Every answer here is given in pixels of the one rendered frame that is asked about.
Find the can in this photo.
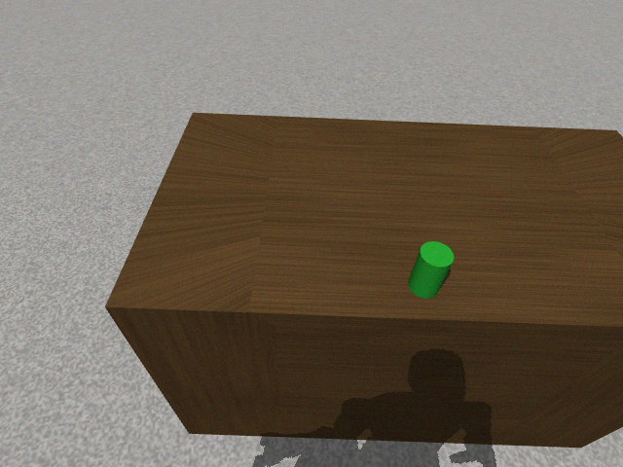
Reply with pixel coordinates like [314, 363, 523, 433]
[408, 241, 454, 299]

